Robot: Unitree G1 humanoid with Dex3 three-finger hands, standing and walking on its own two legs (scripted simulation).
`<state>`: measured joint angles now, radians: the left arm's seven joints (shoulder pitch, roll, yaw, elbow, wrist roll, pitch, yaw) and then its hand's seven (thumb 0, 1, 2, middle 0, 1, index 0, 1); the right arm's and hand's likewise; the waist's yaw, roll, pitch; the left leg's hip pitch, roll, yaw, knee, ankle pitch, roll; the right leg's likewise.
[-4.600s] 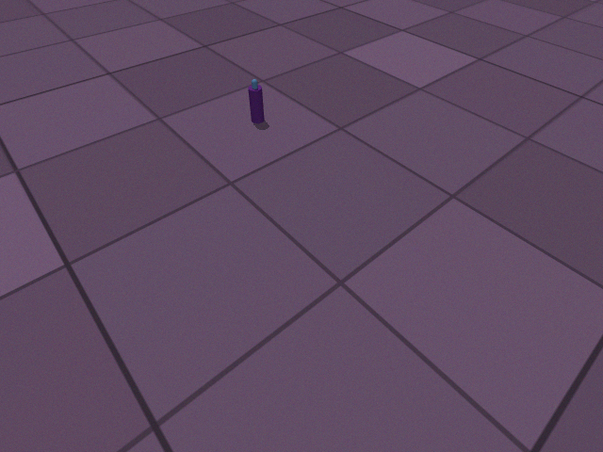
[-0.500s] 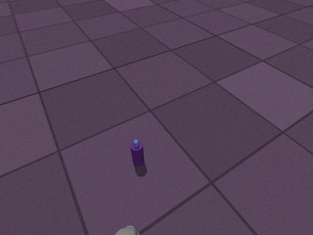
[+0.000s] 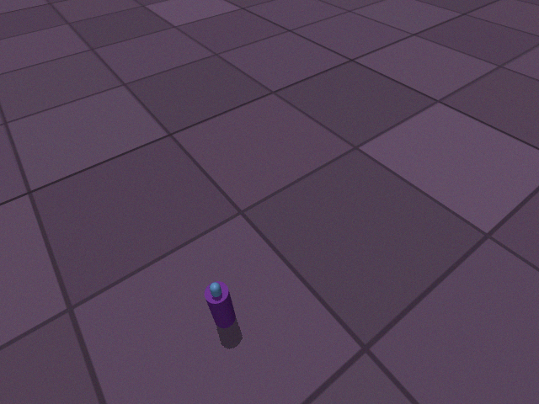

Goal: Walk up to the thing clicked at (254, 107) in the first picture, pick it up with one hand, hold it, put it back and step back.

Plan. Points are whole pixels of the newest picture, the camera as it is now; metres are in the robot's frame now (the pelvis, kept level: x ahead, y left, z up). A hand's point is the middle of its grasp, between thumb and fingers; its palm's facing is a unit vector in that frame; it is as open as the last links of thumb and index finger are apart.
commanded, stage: walk up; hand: left
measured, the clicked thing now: (220, 302) +0.56 +0.22 -0.62
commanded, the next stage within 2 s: stand in 1.96 s
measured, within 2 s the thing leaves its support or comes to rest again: neither
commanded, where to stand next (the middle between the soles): +0.21 +0.01 m, yaw -1 degrees
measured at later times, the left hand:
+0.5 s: hand out of the picture +0.15 +0.32 -0.15, palm faces -0.06 -0.93 -0.37, open 7.4 cm
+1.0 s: hand (130, 338) +0.26 +0.28 -0.13, palm faces -0.04 -0.94 -0.34, open 7.4 cm
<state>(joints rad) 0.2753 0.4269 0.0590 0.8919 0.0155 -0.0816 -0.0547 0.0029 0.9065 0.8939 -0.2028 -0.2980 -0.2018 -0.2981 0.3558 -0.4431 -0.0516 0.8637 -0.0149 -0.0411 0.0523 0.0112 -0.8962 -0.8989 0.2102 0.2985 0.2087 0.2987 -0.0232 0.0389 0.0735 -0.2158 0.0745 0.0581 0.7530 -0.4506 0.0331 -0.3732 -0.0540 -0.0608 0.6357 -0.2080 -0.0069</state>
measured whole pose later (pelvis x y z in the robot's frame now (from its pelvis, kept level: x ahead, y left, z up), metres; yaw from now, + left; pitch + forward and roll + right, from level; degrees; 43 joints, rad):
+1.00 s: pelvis +0.15 +0.03 +0.02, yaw -1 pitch -2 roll +0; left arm 0.08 0.36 0.00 1.05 -0.01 -0.02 -0.01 0.00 0.91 0.89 -0.20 -0.30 -0.20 -0.30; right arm 0.12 -0.36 0.02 1.10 0.00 -0.03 0.02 0.01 -0.90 -0.90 0.21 0.30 0.21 0.30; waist -0.01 0.01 0.06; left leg -0.22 0.03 0.04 0.50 -0.23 -0.02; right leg -0.21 -0.03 -0.05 0.51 -0.26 0.00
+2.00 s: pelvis +0.17 +0.04 +0.03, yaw +0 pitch -2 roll +0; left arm 0.08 0.34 0.01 1.16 0.01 0.00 -0.01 0.00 0.91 0.89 -0.20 -0.30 -0.20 -0.30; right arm 0.08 -0.35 0.00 1.17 -0.01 -0.02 0.01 0.01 -0.90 -0.90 0.21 0.30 0.21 0.30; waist 0.00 -0.01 0.04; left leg -0.12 0.02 0.03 0.32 -0.17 -0.01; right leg -0.09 -0.04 -0.06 0.31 -0.19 0.02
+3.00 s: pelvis +0.17 +0.02 +0.03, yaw +0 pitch -2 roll +0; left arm 0.11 0.35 0.00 1.14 0.01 -0.01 -0.01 0.00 0.91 0.89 -0.20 -0.30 -0.20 -0.30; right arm 0.10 -0.35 0.01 1.15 -0.01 -0.01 0.01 0.01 -0.90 -0.90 0.21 0.30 0.21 0.30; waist 0.00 0.00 0.04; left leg -0.11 0.03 0.02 0.31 -0.16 -0.02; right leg -0.09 -0.02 -0.07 0.31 -0.19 0.00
